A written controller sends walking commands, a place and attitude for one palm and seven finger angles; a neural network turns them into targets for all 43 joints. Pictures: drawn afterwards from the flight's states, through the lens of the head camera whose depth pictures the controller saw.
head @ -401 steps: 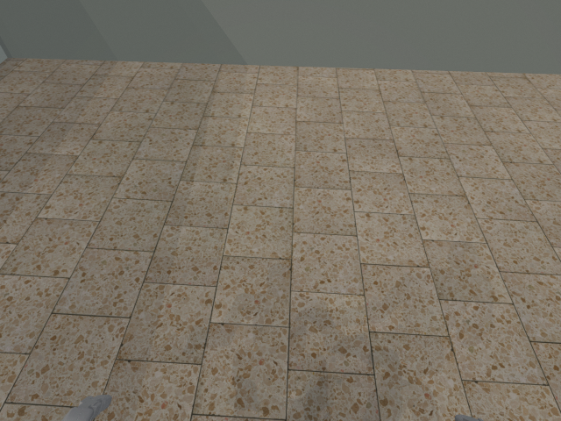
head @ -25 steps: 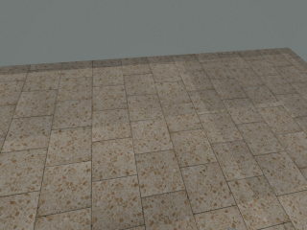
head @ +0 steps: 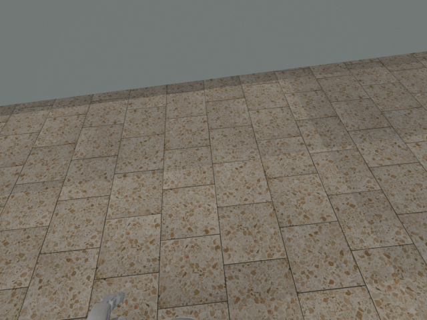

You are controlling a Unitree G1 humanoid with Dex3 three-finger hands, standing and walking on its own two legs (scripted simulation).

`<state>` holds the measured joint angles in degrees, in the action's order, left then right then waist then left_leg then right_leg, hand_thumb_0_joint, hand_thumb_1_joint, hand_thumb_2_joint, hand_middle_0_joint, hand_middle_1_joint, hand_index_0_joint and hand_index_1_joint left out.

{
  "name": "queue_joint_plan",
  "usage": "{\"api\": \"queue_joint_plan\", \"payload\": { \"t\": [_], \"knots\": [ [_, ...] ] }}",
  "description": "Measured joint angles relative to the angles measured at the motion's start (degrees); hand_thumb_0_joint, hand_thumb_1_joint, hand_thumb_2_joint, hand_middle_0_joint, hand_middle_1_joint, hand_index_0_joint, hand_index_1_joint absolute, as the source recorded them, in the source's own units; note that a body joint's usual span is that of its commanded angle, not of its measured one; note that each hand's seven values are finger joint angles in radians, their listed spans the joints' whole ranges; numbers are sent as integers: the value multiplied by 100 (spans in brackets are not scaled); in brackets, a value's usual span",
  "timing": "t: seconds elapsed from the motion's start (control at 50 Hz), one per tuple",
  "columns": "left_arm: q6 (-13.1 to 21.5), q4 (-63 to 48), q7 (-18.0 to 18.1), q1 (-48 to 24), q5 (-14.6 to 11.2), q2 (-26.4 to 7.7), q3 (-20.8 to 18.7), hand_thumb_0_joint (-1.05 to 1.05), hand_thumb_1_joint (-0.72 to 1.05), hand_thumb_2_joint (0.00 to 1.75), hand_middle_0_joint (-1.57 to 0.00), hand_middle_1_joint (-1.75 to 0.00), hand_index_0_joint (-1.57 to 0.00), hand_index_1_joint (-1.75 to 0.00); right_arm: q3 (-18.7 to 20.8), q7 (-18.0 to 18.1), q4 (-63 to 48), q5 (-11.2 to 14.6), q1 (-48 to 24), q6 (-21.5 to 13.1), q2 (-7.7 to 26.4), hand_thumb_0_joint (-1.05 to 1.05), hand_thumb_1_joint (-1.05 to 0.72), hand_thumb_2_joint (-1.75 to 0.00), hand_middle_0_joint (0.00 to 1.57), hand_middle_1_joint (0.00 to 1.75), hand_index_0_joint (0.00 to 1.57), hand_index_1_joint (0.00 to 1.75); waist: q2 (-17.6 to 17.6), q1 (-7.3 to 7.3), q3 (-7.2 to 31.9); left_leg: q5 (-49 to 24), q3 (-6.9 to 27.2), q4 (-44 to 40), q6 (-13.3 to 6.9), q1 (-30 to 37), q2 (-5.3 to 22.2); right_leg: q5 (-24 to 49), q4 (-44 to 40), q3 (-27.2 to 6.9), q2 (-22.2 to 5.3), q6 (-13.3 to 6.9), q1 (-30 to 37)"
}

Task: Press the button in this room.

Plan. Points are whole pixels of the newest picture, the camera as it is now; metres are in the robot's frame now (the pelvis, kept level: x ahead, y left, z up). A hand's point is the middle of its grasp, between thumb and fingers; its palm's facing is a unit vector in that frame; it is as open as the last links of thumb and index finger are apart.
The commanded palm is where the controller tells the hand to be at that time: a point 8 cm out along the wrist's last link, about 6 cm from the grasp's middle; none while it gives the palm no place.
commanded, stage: turn or walk to find it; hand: left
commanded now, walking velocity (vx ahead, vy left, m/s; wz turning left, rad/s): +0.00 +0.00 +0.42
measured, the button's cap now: out of the picture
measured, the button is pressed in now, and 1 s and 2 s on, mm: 0 0 0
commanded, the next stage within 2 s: none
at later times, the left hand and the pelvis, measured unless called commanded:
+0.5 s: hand out of the picture -0.08 +0.23 -0.18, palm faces +0.32 -0.92 -0.24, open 7.4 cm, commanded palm none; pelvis -0.04 +0.02 -0.01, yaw +15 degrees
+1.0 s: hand out of the picture -0.03 +0.21 -0.14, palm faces +0.41 -0.87 -0.29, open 7.4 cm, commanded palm none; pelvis -0.06 -0.02 +0.00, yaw +25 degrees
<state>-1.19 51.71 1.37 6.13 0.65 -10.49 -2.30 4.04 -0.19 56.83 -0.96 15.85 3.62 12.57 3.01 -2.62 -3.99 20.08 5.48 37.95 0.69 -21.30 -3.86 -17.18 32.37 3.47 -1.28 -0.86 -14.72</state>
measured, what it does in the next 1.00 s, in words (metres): steps on the spot, turning left: left foot, then right foot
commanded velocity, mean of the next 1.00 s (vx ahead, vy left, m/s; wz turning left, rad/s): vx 0.00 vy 0.00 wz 0.42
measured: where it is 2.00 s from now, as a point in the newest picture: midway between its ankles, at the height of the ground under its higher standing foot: outside the picture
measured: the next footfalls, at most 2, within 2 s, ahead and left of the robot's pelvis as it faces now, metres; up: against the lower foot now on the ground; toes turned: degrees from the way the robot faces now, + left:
left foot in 0.46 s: -0.04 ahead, +0.14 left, +0.00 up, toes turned +19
right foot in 0.96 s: +0.03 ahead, -0.09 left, +0.00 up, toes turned +21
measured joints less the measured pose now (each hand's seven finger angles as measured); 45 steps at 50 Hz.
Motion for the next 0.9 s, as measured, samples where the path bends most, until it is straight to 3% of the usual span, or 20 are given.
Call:
{"api": "queue_joint_plan", "payload": {
  "t": [0.04, 0.1, 0.18, 0.28, 0.4, 0.46, 0.5, 0.54, 0.6, 0.66, 0.78, 0.9],
  "knots": [
    [-12, -3, 8, 100, 2, 84, 35, 1, 91, 90, -20, -29, -20, -30, 54, -20, 30, -25, 50, 80, 57, 1, -90, -90, 20, 30, 20, 30, 20, -16, 26, 431, -101, 1173, 59, -388, -17, -5, -54, 145, -86, -112, 80],
    [-29, 63, 14, 268, -10, 162, 54, 1, 91, 90, -20, -29, -20, -30, 112, -69, 71, -50, 81, 133, 147, 1, -91, -90, 20, 30, 20, 30, 36, -4, 65, 208, -241, 2467, 160, -737, 158, 99, -292, 313, -164, -127, 243],
    [12, 163, 17, 448, -6, 209, 62, 1, 91, 90, -20, -29, -20, -30, 134, -86, 107, -52, 102, 135, 209, 0, -91, -90, 20, 30, 20, 30, 30, 16, 81, -102, -247, 2969, 317, -763, 439, 170, -443, 569, -233, -145, 349],
    [58, 263, 28, 655, 36, 185, 28, 1, 91, 90, -20, -29, -20, -30, 102, -75, 167, -41, -41, 176, 205, 0, -91, -90, 19, 30, 20, 30, -82, 164, 63, 141, -326, 2437, 409, -417, 649, 146, -395, 820, -359, -132, 315],
    [28, 406, -1, 816, 96, -27, -46, 1, 91, 90, -20, -29, -20, -30, -1, -58, 56, 28, -473, 94, 132, 0, -91, -90, 19, 30, 20, 30, -298, 390, -60, 592, -704, 905, 334, 213, 667, 64, -105, 1079, -588, -5, 127],
    [-22, 485, -9, 901, 71, -179, -101, 1, 91, 90, -20, -29, -20, -30, -57, -58, -95, 49, -667, -38, 105, 0, -91, -90, 19, 30, 20, 30, -386, 437, -73, -32, -896, -290, 243, 679, 608, -79, 263, 1221, -723, 135, -44],
    [-125, 549, -5, 921, 27, -339, -150, 1, 91, 90, -20, -29, -20, -30, -88, -55, -149, 31, -805, -140, -2, 0, -91, -90, 19, 30, 20, 30, -621, 500, -118, -172, -974, -372, -32, 714, 448, -547, 859, 954, -859, 273, -295],
    [-256, 609, 12, 941, 31, -427, -172, 1, 91, 90, -20, -29, -20, -30, -145, -51, -223, 10, -863, -193, -84, 0, -91, -90, 19, 30, 20, 30, -662, 534, -87, -107, -967, -370, -202, 739, 446, -1130, 1721, 541, -694, 364, -612],
    [-342, 671, -20, 841, 30, -467, -197, 1, 91, 90, -20, -29, -19, -30, -208, 18, -282, -4, -851, -228, -153, 0, -91, -90, 20, 30, 20, 30, -573, 478, -18, -292, -812, -700, -258, 852, 438, -969, 2661, 182, -503, 445, -946],
    [-281, 592, -58, 703, 22, -467, -195, 1, 91, 90, -20, -29, -19, -30, -251, 38, -279, 12, -815, -242, -185, 0, -90, -90, 20, 30, 20, 30, -506, 469, 3, -550, -690, -1056, -292, 951, 376, -607, 3069, -32, -451, 535, -1140],
    [-232, 396, -39, 444, 13, -418, -173, 1, 91, 90, -20, -29, -19, -30, -238, 18, -261, 10, -625, -234, -243, 0, -90, -90, 20, 30, 21, 30, -437, 362, 48, -812, -499, -1331, -298, 934, 228, -478, 2809, -208, -399, 645, -1105],
    [-194, 194, -22, 171, -26, -257, -107, 1, 91, 90, -20, -29, -19, -30, -151, -1, -189, -42, -382, -144, -180, 0, -90, -90, 20, 30, 21, 30, -252, 135, 22, -861, -243, -1139, -171, 652, 167, -748, 1407, -183, -190, 566, -602]
  ]
}}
